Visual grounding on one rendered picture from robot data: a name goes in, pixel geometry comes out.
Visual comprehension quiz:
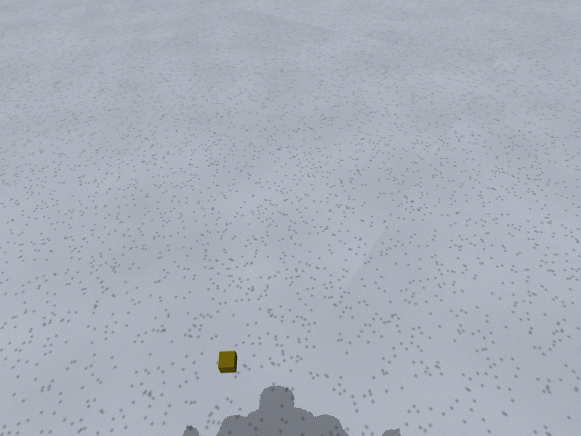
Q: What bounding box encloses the cube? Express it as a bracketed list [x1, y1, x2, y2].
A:
[218, 351, 237, 373]

